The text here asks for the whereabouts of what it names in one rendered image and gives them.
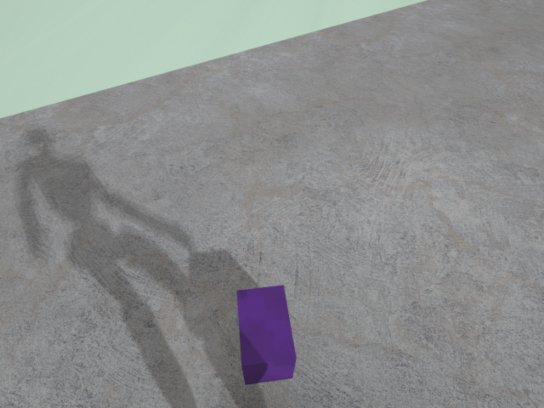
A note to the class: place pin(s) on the carton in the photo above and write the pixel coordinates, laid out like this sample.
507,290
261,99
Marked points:
267,347

